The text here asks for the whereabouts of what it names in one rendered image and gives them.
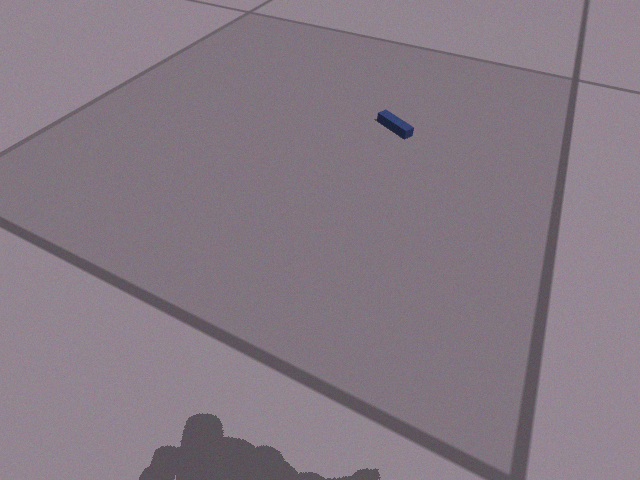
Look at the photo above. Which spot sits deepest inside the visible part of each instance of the carton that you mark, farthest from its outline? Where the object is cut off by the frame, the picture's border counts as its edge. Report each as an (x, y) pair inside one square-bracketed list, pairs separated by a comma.
[(395, 124)]

